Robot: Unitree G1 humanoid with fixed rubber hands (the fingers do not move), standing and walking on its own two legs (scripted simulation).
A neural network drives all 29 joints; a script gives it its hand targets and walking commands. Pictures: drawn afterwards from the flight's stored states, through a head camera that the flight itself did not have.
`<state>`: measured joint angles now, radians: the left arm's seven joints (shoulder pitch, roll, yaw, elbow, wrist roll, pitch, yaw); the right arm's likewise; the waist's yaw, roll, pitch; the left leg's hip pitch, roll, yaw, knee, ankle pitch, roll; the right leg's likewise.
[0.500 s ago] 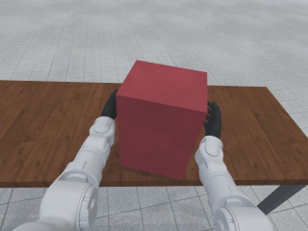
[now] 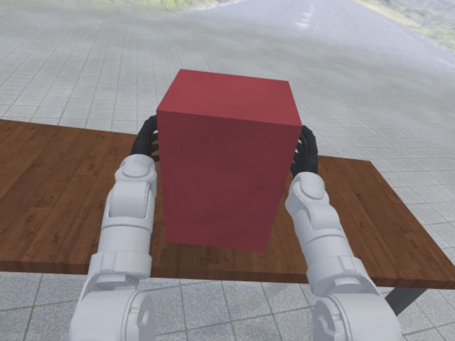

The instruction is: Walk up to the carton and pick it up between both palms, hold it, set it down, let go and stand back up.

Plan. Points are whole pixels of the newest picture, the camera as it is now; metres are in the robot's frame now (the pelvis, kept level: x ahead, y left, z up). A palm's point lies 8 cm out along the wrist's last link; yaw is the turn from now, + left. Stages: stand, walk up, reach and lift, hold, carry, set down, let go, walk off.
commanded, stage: reach and lift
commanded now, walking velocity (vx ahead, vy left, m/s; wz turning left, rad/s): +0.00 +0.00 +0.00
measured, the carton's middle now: (224, 164) +0.39 -0.01 +0.17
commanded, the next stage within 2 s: hold in 1.22 s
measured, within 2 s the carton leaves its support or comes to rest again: neither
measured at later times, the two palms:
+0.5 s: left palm (170, 149) +0.35 +0.08 +0.22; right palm (338, 164) +0.33 -0.20 +0.23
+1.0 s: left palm (143, 134) +0.34 +0.12 +0.25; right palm (323, 138) +0.34 -0.15 +0.27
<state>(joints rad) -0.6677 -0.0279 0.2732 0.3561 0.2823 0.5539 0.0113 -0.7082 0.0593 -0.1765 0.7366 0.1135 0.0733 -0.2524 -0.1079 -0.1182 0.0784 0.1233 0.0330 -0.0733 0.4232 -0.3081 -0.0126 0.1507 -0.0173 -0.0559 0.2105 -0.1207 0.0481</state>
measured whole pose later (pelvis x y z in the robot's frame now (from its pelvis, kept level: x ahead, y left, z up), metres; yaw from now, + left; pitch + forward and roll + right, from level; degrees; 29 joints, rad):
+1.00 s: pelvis -0.03 -0.04 +0.00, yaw +2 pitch -11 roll -2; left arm -0.88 0.02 0.36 0.42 0.38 0.76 -0.05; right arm -0.98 0.02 -0.20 0.83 0.12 0.31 -0.29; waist -0.11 -0.08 -0.02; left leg 0.01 0.05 -0.13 0.42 -0.24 -0.06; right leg 0.01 0.00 -0.10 0.30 -0.12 0.00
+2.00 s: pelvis -0.02 -0.04 +0.00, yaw +0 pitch -8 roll -2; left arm -0.93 0.02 0.39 0.35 0.34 0.95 -0.04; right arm -1.10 -0.09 -0.04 0.77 0.29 0.61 -0.37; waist -0.09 0.00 -0.13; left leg -0.02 0.06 -0.10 0.42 -0.26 -0.06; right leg -0.05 0.01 -0.08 0.33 -0.14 0.00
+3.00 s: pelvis -0.02 -0.05 +0.00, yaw +1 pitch -6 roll -1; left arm -0.97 0.06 0.39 0.40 0.34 0.94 -0.06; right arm -1.14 -0.07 -0.05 0.76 0.29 0.67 -0.40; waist -0.08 -0.01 -0.16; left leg -0.06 0.07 -0.12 0.41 -0.24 -0.08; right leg -0.09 0.01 -0.10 0.35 -0.15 -0.02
